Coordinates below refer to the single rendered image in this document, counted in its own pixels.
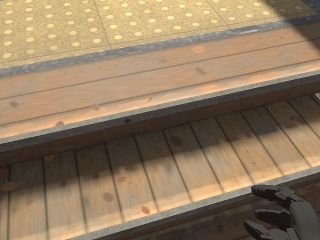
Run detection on stairs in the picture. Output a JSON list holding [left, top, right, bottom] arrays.
[[0, 80, 320, 240]]

